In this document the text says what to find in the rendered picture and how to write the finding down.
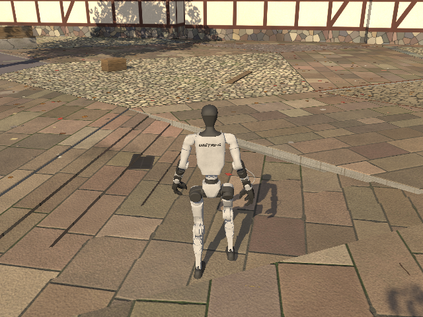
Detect robot left hand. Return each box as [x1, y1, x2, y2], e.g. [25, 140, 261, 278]
[172, 182, 187, 195]

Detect left robot forearm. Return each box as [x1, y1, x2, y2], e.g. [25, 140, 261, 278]
[173, 160, 185, 184]

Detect right robot upper arm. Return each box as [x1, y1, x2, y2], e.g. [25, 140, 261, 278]
[224, 133, 243, 170]

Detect right robot forearm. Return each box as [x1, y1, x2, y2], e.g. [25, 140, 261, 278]
[237, 160, 252, 191]

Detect left robot upper arm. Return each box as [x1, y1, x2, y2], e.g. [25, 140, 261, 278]
[178, 133, 196, 170]

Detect right robot shin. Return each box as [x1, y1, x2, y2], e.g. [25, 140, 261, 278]
[225, 209, 234, 252]

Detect robot right hand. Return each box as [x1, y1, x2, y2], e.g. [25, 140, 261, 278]
[239, 188, 254, 206]

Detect humanoid robot head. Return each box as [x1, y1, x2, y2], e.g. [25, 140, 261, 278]
[199, 104, 221, 137]

